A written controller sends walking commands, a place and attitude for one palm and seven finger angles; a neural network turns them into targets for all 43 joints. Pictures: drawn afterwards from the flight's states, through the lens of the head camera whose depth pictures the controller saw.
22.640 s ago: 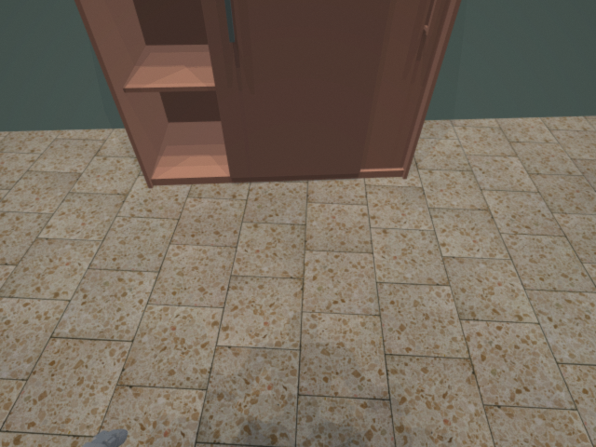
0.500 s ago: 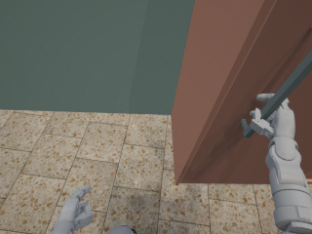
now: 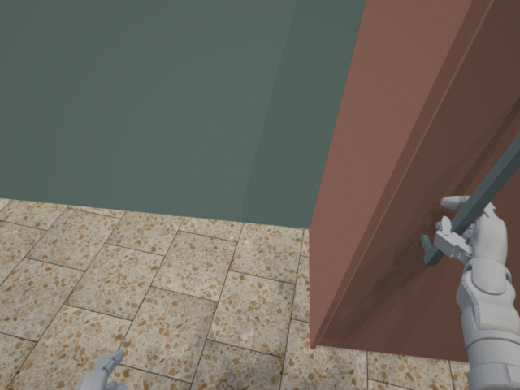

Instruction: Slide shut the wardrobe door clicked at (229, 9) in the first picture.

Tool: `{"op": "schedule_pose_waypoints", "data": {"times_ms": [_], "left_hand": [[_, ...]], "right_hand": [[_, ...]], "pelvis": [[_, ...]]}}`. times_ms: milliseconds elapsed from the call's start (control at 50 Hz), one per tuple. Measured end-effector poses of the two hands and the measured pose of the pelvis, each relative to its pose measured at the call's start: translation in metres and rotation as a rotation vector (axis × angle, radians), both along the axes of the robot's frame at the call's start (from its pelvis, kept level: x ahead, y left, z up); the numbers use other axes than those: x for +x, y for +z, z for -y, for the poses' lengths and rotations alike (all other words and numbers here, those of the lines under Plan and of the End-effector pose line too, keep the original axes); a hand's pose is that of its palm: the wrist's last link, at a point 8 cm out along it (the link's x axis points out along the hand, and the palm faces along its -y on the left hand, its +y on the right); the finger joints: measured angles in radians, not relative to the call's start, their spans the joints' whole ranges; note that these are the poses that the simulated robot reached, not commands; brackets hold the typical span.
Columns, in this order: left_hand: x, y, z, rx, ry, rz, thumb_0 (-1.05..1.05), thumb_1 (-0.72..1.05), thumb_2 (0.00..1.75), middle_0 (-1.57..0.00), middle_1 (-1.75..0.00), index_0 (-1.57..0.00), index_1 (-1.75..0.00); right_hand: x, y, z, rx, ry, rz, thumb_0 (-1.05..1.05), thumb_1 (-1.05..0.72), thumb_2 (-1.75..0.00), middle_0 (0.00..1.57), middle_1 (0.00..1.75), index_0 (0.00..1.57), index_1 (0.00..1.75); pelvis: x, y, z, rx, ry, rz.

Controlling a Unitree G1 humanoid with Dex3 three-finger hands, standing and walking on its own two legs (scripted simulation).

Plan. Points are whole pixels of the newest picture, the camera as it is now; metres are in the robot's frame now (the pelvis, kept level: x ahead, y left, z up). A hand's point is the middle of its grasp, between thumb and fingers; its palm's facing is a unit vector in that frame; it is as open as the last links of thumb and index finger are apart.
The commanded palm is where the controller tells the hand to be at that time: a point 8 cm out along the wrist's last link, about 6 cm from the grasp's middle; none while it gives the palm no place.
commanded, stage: stop walking and hold the door there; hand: right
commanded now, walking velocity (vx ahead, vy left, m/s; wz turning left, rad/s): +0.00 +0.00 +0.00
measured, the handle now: (471, 193) +0.40 -0.30 +0.13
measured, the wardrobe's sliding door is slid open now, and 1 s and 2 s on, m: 0.00 0.00 0.00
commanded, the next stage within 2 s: none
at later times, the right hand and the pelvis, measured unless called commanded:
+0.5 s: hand (444, 237) +0.35 -0.27 +0.07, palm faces +0.33 +0.91 -0.24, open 5.5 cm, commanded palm +0.32 -0.30 +0.08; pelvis +0.02 -0.03 +0.00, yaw +1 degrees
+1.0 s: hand (443, 237) +0.35 -0.27 +0.07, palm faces +0.33 +0.91 -0.25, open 5.5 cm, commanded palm +0.32 -0.30 +0.08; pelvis +0.01 -0.04 +0.00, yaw -1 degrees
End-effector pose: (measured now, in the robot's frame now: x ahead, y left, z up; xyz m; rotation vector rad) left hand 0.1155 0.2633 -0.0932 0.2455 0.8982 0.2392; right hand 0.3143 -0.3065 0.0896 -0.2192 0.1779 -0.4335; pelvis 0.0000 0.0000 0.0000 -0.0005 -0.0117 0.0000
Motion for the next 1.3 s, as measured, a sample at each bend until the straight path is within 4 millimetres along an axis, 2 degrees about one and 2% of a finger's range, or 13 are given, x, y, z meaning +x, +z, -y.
{"op": "schedule_pose_waypoints", "data": {"times_ms": [120,280,560,860,960,1060,1160,1300], "left_hand": [[-0.003,-0.004,0.02,-0.03,0.007,0.004,0.01,0.91,0.9,-0.2,-0.3,-0.2,-0.3],[0.011,-0.001,0.036,-0.034,-0.002,0.037,0.01,0.91,0.9,-0.2,-0.3,-0.2,-0.3],[0.04,0.009,0.047,-0.023,-0.019,0.089,0.01,0.91,0.9,-0.2,-0.3,-0.2,-0.3],[0.041,0.003,0.048,-0.034,-0.019,0.051,0.01,0.91,0.9,-0.2,-0.3,-0.2,-0.3],[0.041,0.0,0.044,-0.028,-0.014,0.03,0.01,0.91,0.9,-0.2,-0.3,-0.2,-0.3],[0.038,0.0,0.046,0.007,-0.031,-0.003,0.01,0.91,0.9,-0.2,-0.3,-0.2,-0.3],[0.031,0.001,0.067,0.019,-0.034,-0.006,0.01,0.91,0.9,-0.2,-0.3,-0.2,-0.3],[0.015,-0.002,0.122,-0.094,-0.059,0.029,0.01,0.91,0.9,-0.2,-0.3,-0.2,-0.3]], "right_hand": [[0.0,0.0,0.001,0.002,0.017,0.0,-0.01,-0.73,-0.82,0.34,1.31,0.39,1.4],[0.0,-0.001,0.004,-0.001,0.054,0.012,-0.02,-0.72,-0.82,0.35,1.33,0.39,1.4],[0.001,-0.002,0.006,-0.002,0.084,0.032,-0.02,-0.72,-0.82,0.36,1.37,0.38,1.4],[0.0,-0.003,0.005,-0.008,0.073,0.039,-0.02,-0.73,-0.83,0.36,1.37,0.37,1.4],[0.0,-0.002,0.005,-0.013,0.074,0.034,-0.02,-0.73,-0.82,0.36,1.36,0.37,1.4],[0.0,-0.002,0.007,-0.011,0.107,0.035,-0.02,-0.73,-0.8,0.36,1.35,0.37,1.4],[0.001,-0.003,0.012,-0.01,0.17,0.04,-0.03,-0.74,-0.78,0.37,1.36,0.37,1.4],[0.0,-0.002,0.013,0.009,0.19,0.026,-0.02,-0.75,-0.78,0.34,1.36,0.37,1.4]], "pelvis": [[0.006,0.001,0.009,0.004,0.008,-0.001],[0.011,0.002,0.021,0.006,0.01,-0.006],[0.02,0.001,0.032,0.009,0.011,-0.003],[0.025,0.001,0.03,0.012,0.006,-0.007],[0.018,-0.001,0.032,0.016,-0.011,-0.018],[0.0,-0.005,0.046,0.014,-0.049,-0.027],[-0.016,-0.008,0.068,-0.008,-0.032,-0.011],[-0.019,0.0,0.083,0.005,0.039,0.013]]}}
